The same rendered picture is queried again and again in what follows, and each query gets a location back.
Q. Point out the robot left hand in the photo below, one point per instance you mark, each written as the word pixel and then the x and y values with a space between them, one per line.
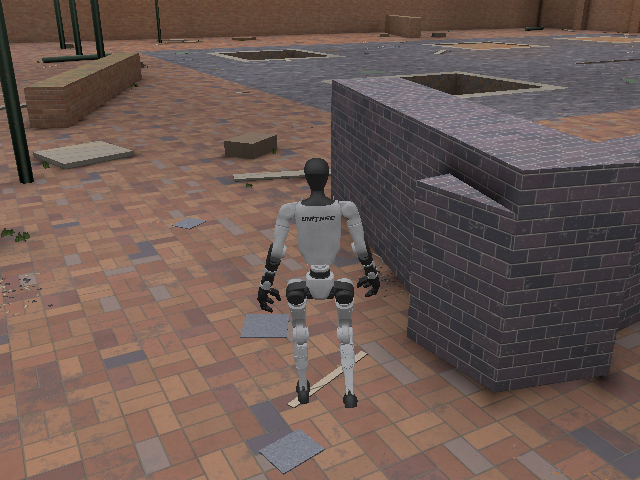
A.
pixel 263 298

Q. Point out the robot left forearm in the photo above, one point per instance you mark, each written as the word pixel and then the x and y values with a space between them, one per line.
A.
pixel 270 270

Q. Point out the left robot shin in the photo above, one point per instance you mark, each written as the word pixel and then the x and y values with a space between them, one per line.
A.
pixel 301 360

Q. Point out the right robot upper arm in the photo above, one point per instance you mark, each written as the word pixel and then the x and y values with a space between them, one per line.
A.
pixel 350 211

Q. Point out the robot right forearm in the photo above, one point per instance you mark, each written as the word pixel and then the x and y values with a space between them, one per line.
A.
pixel 368 263

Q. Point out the robot right hand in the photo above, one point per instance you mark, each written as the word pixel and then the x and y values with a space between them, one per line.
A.
pixel 368 282

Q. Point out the robot shin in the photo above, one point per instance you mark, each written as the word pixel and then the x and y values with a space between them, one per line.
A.
pixel 301 360
pixel 348 362

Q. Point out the right robot shin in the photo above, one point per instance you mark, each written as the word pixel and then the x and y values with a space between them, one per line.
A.
pixel 348 362

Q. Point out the left robot upper arm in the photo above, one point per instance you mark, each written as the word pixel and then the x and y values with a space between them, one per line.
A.
pixel 286 212

